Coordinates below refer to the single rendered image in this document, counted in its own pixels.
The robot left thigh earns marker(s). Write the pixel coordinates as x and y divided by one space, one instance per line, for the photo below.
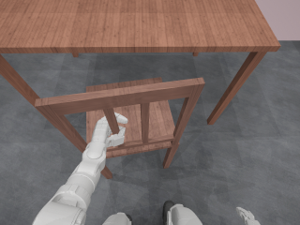
117 219

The chair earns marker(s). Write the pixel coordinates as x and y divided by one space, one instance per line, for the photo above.
145 105

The robot left forearm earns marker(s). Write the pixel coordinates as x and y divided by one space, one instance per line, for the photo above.
78 189

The right robot foot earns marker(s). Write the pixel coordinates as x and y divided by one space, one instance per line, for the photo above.
166 207

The robot left hand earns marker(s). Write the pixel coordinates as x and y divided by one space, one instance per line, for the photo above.
102 130

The robot left upper arm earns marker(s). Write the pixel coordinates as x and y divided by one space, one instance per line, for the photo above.
55 213

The table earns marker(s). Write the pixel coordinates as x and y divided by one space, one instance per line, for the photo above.
135 26

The robot right hand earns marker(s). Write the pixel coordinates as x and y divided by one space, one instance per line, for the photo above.
246 216

